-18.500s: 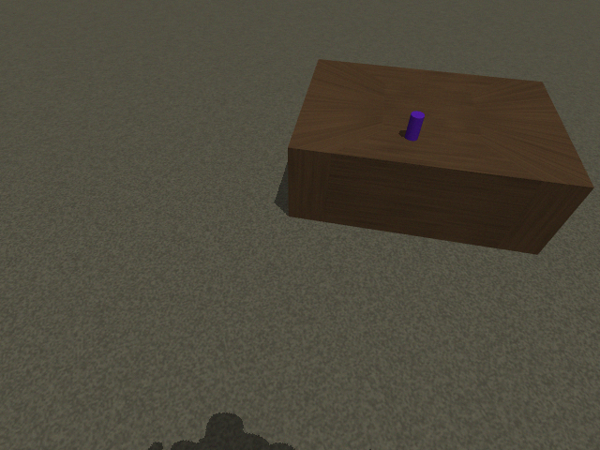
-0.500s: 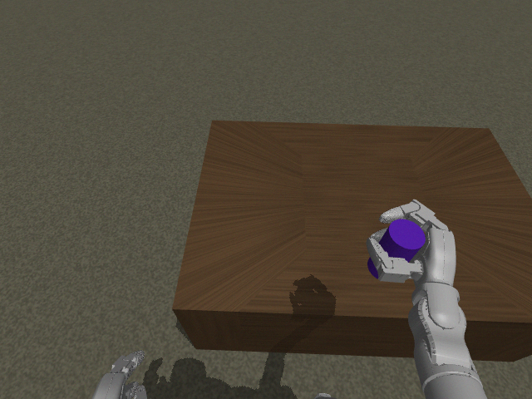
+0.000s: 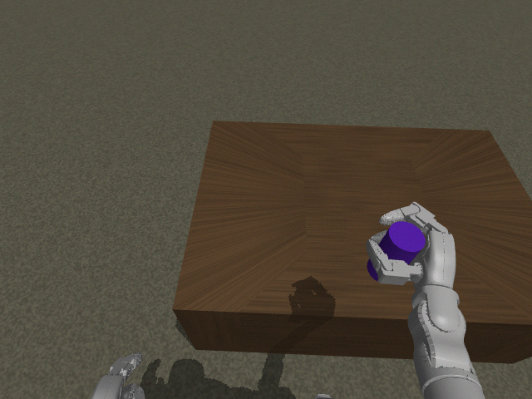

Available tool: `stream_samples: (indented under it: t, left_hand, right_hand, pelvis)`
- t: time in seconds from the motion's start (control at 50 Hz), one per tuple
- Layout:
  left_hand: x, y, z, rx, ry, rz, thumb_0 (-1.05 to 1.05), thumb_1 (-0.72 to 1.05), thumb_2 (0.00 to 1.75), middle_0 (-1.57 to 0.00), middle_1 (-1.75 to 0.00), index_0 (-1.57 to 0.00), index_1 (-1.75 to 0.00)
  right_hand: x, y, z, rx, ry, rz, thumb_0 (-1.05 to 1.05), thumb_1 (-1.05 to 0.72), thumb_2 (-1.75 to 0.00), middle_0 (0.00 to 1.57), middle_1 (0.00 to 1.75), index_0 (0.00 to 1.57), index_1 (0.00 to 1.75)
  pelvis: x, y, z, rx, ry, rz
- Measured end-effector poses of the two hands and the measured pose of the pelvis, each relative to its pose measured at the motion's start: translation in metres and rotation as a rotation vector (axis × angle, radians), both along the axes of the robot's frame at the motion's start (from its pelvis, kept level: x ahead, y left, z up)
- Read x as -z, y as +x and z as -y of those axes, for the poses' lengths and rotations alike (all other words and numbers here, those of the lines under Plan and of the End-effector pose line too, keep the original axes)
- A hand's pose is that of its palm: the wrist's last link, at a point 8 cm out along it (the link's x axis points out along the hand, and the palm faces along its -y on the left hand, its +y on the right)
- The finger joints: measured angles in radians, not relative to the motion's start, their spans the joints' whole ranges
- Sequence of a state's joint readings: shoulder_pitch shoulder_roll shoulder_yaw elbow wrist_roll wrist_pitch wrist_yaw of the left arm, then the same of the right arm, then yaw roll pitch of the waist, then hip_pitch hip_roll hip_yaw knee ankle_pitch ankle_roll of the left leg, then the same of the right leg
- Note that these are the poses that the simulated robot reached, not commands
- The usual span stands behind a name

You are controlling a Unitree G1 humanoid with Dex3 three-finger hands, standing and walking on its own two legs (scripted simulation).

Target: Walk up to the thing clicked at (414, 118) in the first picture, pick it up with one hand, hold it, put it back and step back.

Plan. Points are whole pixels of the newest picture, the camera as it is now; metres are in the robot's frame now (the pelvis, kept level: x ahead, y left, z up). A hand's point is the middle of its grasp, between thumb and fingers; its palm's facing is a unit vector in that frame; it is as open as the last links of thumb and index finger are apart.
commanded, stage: hold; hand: right
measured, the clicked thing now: (393, 254) +0.33 -0.18 +0.03
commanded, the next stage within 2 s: crouch in 0.02 s
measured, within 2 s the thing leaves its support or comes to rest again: neither
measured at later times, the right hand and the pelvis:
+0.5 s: hand (379, 246) +0.38 -0.18 -0.03, palm faces +0.20 +0.98 -0.01, open 7.1 cm; pelvis -0.02 +0.00 -0.04, yaw +1 degrees
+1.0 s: hand (369, 240) +0.46 -0.21 -0.14, palm faces +0.21 +0.98 +0.00, open 7.1 cm; pelvis -0.04 -0.01 -0.14, yaw +4 degrees
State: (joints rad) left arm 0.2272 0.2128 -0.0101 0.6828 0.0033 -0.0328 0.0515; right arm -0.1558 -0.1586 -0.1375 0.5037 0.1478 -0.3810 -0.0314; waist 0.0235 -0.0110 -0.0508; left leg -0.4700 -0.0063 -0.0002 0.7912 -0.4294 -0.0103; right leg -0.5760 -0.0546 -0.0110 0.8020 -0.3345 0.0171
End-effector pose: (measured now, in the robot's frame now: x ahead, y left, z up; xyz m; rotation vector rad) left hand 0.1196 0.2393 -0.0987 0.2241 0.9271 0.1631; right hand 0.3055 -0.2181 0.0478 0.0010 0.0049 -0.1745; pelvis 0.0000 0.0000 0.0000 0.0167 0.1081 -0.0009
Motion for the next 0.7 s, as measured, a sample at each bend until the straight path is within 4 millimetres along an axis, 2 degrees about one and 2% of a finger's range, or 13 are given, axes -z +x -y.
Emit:
stream_samples:
  t: [0.26,0.38,0.5,0.7]
  left_hand:
    - [0.002,-0.002,-0.005,0.001,0.017,-0.008,0.01,0.91,0.89,-0.20,-0.30,-0.21,-0.29]
    - [0.013,-0.010,-0.010,0.005,0.037,-0.035,0.01,0.91,0.89,-0.20,-0.30,-0.21,-0.30]
    - [0.041,-0.028,-0.019,0.008,0.072,-0.094,0.01,0.91,0.88,-0.20,-0.30,-0.21,-0.30]
    - [0.103,-0.075,-0.024,-0.027,0.093,-0.259,0.01,0.90,0.89,-0.20,-0.30,-0.21,-0.30]
  right_hand:
    - [0.008,0.003,-0.001,0.009,0.000,-0.003,0.01,0.12,-1.22,0.90,1.18,0.91,1.17]
    - [0.033,0.016,0.004,0.027,0.009,-0.031,0.01,0.12,-1.22,0.90,1.18,0.91,1.17]
    - [0.074,0.043,0.012,0.026,-0.003,-0.033,0.01,0.12,-1.23,0.90,1.17,0.92,1.16]
    - [0.132,0.096,0.030,0.029,-0.006,-0.003,0.01,0.12,-1.23,0.91,1.17,0.92,1.15]
  pelvis:
    - [0.003,-0.004,-0.002,0.001,0.001,-0.013]
    - [0.014,-0.011,-0.002,0.000,0.002,-0.062]
    - [0.043,-0.021,-0.002,-0.008,0.006,-0.170]
    - [0.101,-0.027,0.000,-0.027,0.029,-0.331]
